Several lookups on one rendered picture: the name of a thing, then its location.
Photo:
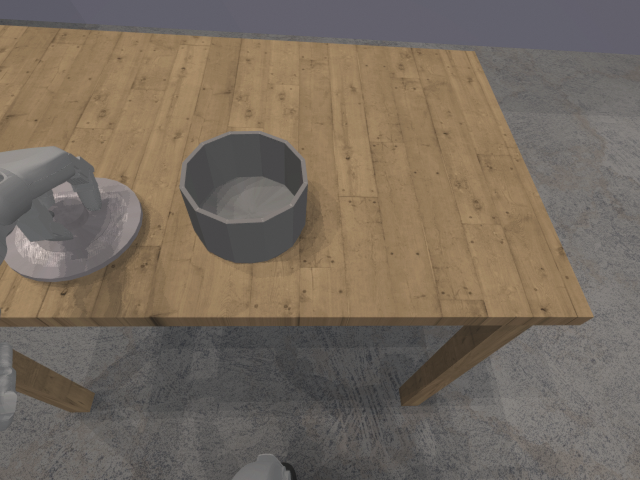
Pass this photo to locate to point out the pot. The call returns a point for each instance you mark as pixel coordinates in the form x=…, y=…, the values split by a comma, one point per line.
x=246, y=195

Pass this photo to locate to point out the lid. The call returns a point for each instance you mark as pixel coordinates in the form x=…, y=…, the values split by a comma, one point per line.
x=106, y=235

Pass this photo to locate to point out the knob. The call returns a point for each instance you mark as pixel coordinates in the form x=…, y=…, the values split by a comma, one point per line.
x=71, y=213

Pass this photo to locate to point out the robot left forearm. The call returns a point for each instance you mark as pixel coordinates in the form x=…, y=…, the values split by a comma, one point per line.
x=15, y=200

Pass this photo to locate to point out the left robot hand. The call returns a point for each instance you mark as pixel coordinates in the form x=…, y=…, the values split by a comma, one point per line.
x=42, y=169

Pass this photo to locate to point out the table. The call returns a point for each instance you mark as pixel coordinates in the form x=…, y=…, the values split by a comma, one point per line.
x=420, y=208

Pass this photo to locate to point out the robot left shin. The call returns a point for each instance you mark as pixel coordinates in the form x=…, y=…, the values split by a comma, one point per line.
x=268, y=457

